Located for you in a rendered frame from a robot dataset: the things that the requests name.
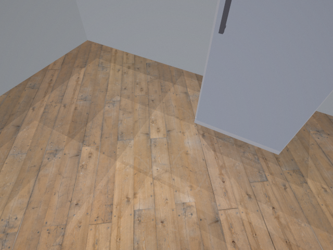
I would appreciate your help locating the handle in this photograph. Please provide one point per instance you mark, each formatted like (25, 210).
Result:
(224, 16)

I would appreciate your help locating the fridge door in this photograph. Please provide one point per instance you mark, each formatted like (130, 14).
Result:
(270, 69)

